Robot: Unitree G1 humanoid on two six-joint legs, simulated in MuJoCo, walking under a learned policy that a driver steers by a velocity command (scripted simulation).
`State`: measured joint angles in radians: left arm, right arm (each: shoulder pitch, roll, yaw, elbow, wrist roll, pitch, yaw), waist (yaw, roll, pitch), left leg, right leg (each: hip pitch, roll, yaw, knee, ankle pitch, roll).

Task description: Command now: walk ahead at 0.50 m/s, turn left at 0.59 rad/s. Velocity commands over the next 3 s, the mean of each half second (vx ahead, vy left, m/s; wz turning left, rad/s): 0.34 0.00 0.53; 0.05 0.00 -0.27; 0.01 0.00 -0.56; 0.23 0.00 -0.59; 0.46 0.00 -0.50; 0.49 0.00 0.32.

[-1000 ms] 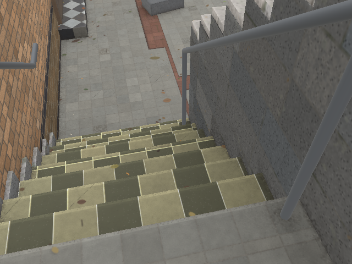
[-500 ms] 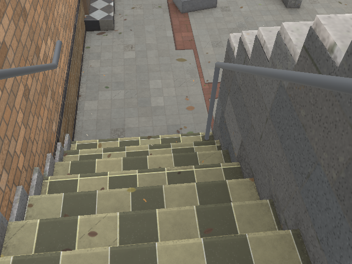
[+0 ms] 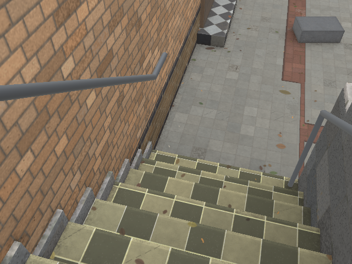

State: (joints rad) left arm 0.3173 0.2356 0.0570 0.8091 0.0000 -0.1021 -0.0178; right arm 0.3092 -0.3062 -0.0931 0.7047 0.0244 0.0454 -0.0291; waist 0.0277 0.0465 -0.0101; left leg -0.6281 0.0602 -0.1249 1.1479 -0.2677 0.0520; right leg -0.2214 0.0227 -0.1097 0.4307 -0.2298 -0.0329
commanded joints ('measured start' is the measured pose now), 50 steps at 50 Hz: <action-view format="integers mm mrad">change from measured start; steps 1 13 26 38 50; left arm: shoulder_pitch -17 -343 -232 335 80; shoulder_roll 166 196 107 154 150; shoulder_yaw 42 30 -7 48 -37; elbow -32 -121 -196 -54 -173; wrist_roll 8 -30 45 15 -3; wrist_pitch -10 7 110 101 146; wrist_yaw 3 18 -6 -33 79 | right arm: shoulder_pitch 1 427 19 -39 -234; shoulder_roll -11 -193 -51 8 81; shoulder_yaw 3 -66 63 57 82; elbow -81 31 -24 -25 -224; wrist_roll -9 -16 -21 -25 -17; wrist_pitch -14 -15 -79 -56 -2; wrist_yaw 17 22 -57 -77 -74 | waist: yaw -6 -283 -37 146 0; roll -90 127 57 -359 -118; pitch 1 -16 -21 -138 -84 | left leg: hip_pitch -116 660 182 -297 -555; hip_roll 58 -38 -9 -201 -119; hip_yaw -32 63 -113 201 59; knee -115 -627 -420 843 1136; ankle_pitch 87 655 -70 -409 -134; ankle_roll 1 172 160 -33 -149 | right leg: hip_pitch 90 -435 -400 487 160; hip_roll -297 -74 49 -121 -107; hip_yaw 225 -51 229 303 594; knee -151 1043 358 63 110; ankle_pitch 268 -3 557 1083 507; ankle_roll -204 52 54 -81 -188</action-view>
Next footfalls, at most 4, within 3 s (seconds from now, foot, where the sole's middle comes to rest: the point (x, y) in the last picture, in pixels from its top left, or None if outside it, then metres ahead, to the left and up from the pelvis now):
0.24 left None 0.16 0.19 -0.77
0.74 right None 0.35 0.01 -0.96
1.52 left None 0.26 0.38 -0.77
1.98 right None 0.12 0.20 -0.77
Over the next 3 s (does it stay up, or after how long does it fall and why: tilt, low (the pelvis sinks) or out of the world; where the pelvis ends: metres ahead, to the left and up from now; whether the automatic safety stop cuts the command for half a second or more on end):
stays up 0.39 0.00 -0.20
